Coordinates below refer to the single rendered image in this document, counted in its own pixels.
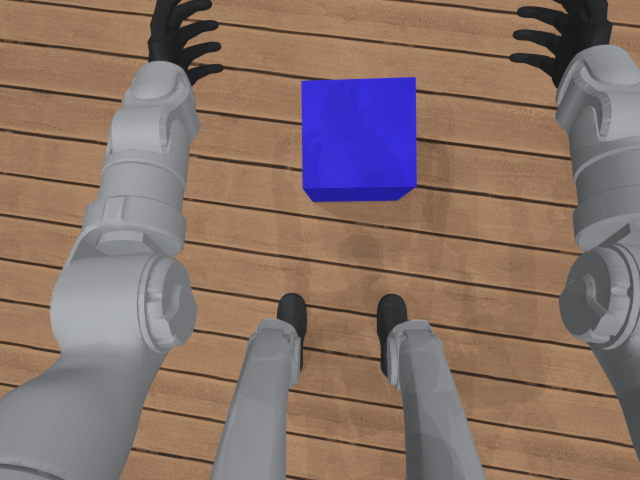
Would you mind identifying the robot right forearm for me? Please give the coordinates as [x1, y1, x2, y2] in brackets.
[555, 45, 640, 251]

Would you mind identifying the right robot upper arm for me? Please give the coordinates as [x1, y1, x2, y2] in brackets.
[559, 243, 640, 461]

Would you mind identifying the robot left shin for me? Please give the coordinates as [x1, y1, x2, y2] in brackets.
[246, 319, 298, 351]

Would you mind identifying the left robot upper arm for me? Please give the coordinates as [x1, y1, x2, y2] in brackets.
[0, 253, 197, 480]

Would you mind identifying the left robot hand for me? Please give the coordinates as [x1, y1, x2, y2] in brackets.
[148, 0, 224, 86]

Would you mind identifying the left robot foot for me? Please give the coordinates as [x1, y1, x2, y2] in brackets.
[277, 293, 307, 371]

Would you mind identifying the carton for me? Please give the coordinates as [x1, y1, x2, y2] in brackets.
[301, 77, 417, 202]

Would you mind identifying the robot left forearm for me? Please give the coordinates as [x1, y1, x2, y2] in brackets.
[50, 61, 200, 340]

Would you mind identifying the right robot hand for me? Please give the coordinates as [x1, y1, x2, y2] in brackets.
[509, 0, 613, 89]

